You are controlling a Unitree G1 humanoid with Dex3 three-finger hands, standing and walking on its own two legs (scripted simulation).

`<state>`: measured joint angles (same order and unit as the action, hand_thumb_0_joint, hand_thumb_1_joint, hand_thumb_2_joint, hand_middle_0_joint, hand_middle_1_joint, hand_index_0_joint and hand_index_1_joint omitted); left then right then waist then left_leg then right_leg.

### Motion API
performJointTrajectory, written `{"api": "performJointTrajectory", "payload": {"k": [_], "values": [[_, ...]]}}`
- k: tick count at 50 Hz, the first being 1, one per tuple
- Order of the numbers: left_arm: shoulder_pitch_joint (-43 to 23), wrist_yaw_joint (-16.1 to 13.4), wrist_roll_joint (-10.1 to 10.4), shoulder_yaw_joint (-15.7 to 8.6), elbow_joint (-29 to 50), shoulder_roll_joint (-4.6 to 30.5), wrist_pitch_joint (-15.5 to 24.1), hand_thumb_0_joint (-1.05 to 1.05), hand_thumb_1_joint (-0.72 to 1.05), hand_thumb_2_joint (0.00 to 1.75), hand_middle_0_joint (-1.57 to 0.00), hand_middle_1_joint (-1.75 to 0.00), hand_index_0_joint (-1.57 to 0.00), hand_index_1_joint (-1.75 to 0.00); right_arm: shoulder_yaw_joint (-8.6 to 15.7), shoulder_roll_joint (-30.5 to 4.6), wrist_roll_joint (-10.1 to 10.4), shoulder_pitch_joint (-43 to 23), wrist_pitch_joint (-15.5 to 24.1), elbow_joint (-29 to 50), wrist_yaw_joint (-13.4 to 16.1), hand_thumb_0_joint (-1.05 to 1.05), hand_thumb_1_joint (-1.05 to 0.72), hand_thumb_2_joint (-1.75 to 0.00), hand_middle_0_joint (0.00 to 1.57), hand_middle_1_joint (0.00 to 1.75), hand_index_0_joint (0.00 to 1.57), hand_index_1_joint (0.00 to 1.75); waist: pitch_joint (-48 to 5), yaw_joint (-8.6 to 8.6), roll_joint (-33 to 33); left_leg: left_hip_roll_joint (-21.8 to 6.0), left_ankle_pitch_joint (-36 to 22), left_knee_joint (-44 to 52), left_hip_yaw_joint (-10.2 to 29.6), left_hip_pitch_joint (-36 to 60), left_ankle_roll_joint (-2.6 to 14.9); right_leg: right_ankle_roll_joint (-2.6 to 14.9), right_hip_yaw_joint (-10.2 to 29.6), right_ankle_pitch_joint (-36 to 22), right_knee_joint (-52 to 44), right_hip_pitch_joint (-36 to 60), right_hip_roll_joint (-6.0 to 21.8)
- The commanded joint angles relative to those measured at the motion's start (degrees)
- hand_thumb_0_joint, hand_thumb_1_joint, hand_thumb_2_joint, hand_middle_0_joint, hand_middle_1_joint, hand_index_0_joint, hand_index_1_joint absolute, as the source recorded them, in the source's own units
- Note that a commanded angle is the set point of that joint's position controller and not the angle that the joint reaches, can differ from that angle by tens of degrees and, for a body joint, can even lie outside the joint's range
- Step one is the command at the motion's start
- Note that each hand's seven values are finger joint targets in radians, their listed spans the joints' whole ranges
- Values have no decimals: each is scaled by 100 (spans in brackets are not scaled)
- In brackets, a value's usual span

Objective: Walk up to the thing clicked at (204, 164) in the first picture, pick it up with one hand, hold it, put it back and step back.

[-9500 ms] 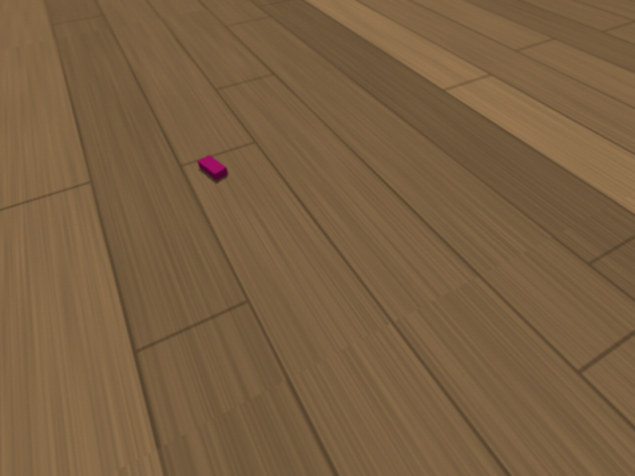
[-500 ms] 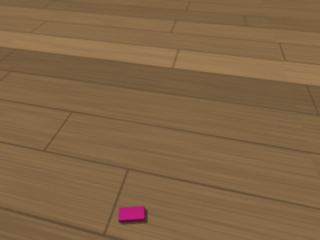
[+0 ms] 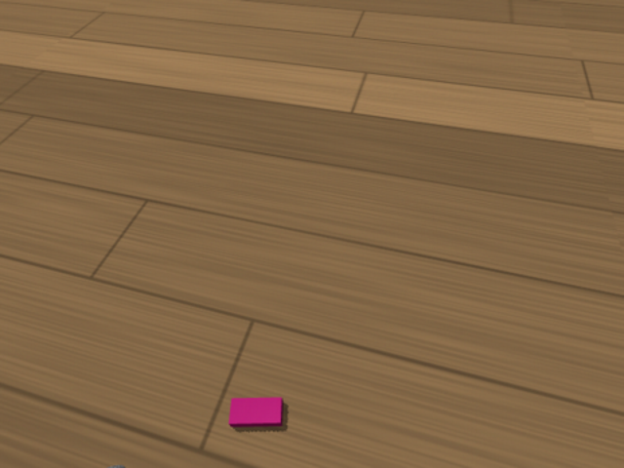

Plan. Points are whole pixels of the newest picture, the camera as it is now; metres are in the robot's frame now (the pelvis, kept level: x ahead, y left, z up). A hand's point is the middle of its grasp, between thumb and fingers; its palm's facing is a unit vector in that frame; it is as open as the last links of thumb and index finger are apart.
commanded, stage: walk up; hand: left
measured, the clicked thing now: (256, 412) +0.36 +0.20 -0.74
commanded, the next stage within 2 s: none
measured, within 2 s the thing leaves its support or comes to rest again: neither
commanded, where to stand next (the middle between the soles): +0.03 +0.02 m, yaw -2 degrees
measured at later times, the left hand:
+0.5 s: hand out of the picture +0.10 +0.27 -0.14, palm faces +0.03 -0.93 -0.36, open 7.4 cm
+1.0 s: hand out of the picture +0.07 +0.29 -0.14, palm faces -0.02 -0.94 -0.34, open 7.4 cm
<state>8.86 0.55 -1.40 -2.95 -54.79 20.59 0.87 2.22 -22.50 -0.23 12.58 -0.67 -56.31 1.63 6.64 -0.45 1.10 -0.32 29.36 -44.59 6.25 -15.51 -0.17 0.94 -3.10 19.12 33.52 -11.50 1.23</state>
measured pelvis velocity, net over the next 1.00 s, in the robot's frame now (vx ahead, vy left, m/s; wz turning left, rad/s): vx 0.01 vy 0.03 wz -0.01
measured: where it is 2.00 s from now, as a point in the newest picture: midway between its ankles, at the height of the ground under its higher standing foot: outside the picture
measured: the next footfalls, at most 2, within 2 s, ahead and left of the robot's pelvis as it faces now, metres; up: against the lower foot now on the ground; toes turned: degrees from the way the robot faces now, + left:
left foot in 0.18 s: +0.09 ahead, +0.13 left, +0.00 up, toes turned +1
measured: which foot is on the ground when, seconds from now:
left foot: up 0.00-0.16, down 0.18-1.00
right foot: down 0.00-1.00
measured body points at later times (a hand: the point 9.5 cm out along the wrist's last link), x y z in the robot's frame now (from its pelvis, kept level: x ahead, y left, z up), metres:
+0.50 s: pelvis +0.02 +0.01 +0.01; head +0.04 +0.01 +0.46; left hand +0.09 +0.31 -0.11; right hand +0.16 -0.28 -0.11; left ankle +0.05 +0.13 -0.73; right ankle -0.01 -0.11 -0.73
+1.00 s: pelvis +0.01 +0.03 +0.02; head +0.02 +0.03 +0.47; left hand +0.07 +0.33 -0.12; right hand +0.08 -0.27 -0.12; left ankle +0.05 +0.13 -0.73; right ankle -0.01 -0.11 -0.73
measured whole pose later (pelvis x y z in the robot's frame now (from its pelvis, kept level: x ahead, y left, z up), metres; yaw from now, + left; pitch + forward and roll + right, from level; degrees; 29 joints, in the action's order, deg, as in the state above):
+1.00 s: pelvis +0.01 +0.03 +0.02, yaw -1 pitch -3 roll +0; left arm 7.3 0.3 -0.5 -0.8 -65.1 20.4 0.1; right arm 1.3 -19.1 -0.8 5.6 -0.3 -65.2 -0.9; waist 3.6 0.4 -0.2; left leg 0.5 6.8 -18.3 -1.6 -8.9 1.2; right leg -1.9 -1.9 11.6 17.9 -3.5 2.6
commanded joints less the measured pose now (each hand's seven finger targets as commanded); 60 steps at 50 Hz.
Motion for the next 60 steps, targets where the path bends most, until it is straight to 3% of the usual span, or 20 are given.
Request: {"api": "performJointTrajectory", "payload": {"k": [1, 3, 5, 6, 7, 8, 9, 10, 11, 12, 14, 16, 19, 21, 29, 33, 40, 42, 45, 60], "values": [[-90, -151, 0, -266, 396, 1312, 147, 0, 90, 90, -20, -30, -20, -30, 152, -860, 24, -113, 122, 343, 9, 0, -90, -90, 20, 30, 20, 30, -284, 130, -905, -79, 139, -553, 10, -833, 56, 1074, 1371, -3306, -1267, 664, 1506], [-18, -165, 13, -273, 319, 1395, 152, 0, 90, 90, -20, -30, -20, -30, 120, -822, 6, -9, 144, 257, -44, 0, -90, -90, 20, 30, 20, 30, -485, 114, -1191, -155, -276, 136, -256, -683, 58, 980, 1045, -4202, -965, 957, 1443], [100, -177, 73, -258, 285, 1329, 122, 0, 90, 90, -20, -30, -20, -30, 108, -785, -47, -231, 144, 251, -81, 0, -90, -90, 20, 30, 20, 30, -615, 220, -1084, -63, -537, 728, -486, -436, 103, 827, 790, -4579, -652, 1119, 1228], [1, -177, 87, -256, 313, 1386, 103, 0, 90, 90, -20, -30, -20, -30, 126, -754, -65, -223, 141, 239, -87, 0, -90, -90, 20, 30, 20, 30, -669, 161, -1165, -49, -749, 1079, -571, -220, 142, 798, 769, -4621, -513, 1008, 1256], [-122, -175, 127, -250, 358, 1412, 72, 0, 90, 90, -20, -30, -20, -30, 156, -747, -81, -135, 143, 177, -89, 0, -90, -90, 20, 30, 20, 30, -695, 51, -1121, -34, -1329, 1592, -647, 146, 170, 704, 712, -4394, -388, 758, 1239], [-288, -169, 185, -242, 379, 1390, 35, 0, 90, 90, -20, -30, -20, -30, 183, -772, -82, 11, 160, 95, -90, 0, -90, -90, 20, 30, 20, 30, -750, -78, -912, -65, -2381, 2250, -635, 609, 179, 525, 625, -3927, -241, 529, 1165], [-204, -165, 223, -168, 447, 1184, 18, 0, 90, 90, -20, -30, -20, -30, 291, -1071, -123, -103, 194, 148, -78, 0, -90, -90, 20, 30, 20, 30, -1012, -20, -297, -546, -4041, 2248, -31, 1234, 344, 205, 459, -3194, 19, 152, 847], [-67, -162, 291, -108, 438, 977, -11, 0, 90, 90, -20, -30, -20, -30, 315, -1249, -138, -381, 230, 265, -69, 0, -90, -90, 20, 30, 20, 30, -1178, 153, 209, -1167, -4570, 2260, 730, 1390, 621, 6, 350, -1917, 93, -132, 401], [-3, -180, 317, -114, 243, 1024, -74, 0, 90, 90, -20, -30, -20, -30, 279, -1380, -40, -717, 237, 320, -90, 0, -90, -90, 20, 30, 20, 30, -1089, 212, 463, -1410, -3975, 2160, 831, 639, 1066, -11, 296, -548, -23, 405, 198], [-36, -189, 234, -104, 128, 1062, -57, 0, 90, 90, -20, -30, -20, -30, 242, -1242, -32, -934, 209, 289, -110, 0, -90, -90, 20, 30, 20, 30, -902, 241, 433, -1327, -3787, 2107, 670, 431, 969, 32, 313, -440, -382, 596, 228], [-154, -166, 164, -118, -10, 1195, 31, 0, 90, 90, -20, -30, -20, -30, 147, -964, 0, -1018, 158, 237, -122, 0, -90, -90, 20, 30, 20, 30, -901, 222, 244, -748, -3650, 1850, 14, 619, 449, 95, 533, -1544, -904, 643, 574], [-258, -163, 165, -132, -99, 1345, 84, 0, 90, 90, -20, -30, -20, -30, 131, -920, 27, -935, 132, 117, -122, 0, -90, -90, 20, 30, 20, 30, -814, 118, 164, -500, -3562, 1816, -197, 791, 263, 173, 694, -2337, -1049, 558, 765], [-347, -175, 174, -90, -197, 1248, 92, 0, 90, 90, -20, -30, -20, -30, 109, -892, 32, -993, 131, 18, -137, 0, -90, -90, 20, 30, 20, 30, -1086, 104, -67, -603, -3962, 1924, -187, 1171, 335, 108, 537, -2670, -1137, 677, 706], [-424, -170, 159, -67, -266, 1229, 86, 0, 90, 90, -20, -30, -20, -30, 101, -865, 34, -1110, 119, -18, -147, 0, -90, -90, 20, 30, 20, 30, -1075, 111, -196, -621, -3880, 2031, -200, 1285, 328, 69, 531, -2568, -1291, 634, 706], [-545, -126, 121, -34, -516, 1183, 76, 0, 90, 90, -20, -30, -20, -30, 68, -856, 9, -1291, 127, -262, -174, 0, -90, -90, 20, 30, 20, 30, -770, 121, -159, -645, -3067, 2590, -127, 1222, 219, 17, 572, -1559, -1809, 545, 690], [-513, -114, 104, -38, -576, 1193, 76, 0, 90, 90, -20, -30, -20, -30, 67, -881, -4, -1310, 141, -331, -180, 0, -90, -90, 20, 30, 20, 30, -880, 134, -157, -675, -3065, 2667, -130, 1233, 211, 9, 566, -1593, -1883, 660, 688], [-485, -96, 75, -43, -639, 1196, 32, 0, 90, 90, -20, -30, -20, -30, 120, -933, -50, -1238, 162, -421, -174, 0, -90, -90, 20, 30, 20, 30, -763, 117, 0, -746, -2347, 3043, 16, 921, 226, 14, 517, -1066, -1870, 711, 621], [-346, -89, 93, -24, -678, 1144, 29, 0, 90, 90, -20, -30, -20, -30, 118, -929, -44, -1284, 178, -402, -180, 0, -90, -90, 20, 30, 20, 30, -733, 182, 127, -775, -2236, 3104, 89, 892, 247, -8, 500, -943, -1849, 674, 593], [-391, -88, 80, -29, -690, 1148, 28, 0, 90, 90, -20, -30, -20, -30, 132, -910, -52, -1179, 180, -424, -179, 0, -90, -90, 20, 30, 20, 30, -673, 125, 71, -776, -1953, 3172, 132, 780, 230, 16, 501, -830, -1802, 635, 585], [-367, -98, 63, -22, -711, 1173, 67, 0, 90, 90, -20, -30, -20, -30, 120, -925, -26, -1016, 176, -497, -187, 0, -90, -90, 20, 30, 20, 30, -694, 48, -40, -673, -1893, 2987, 87, 715, 206, 17, 587, -940, -1885, 471, 615]]}}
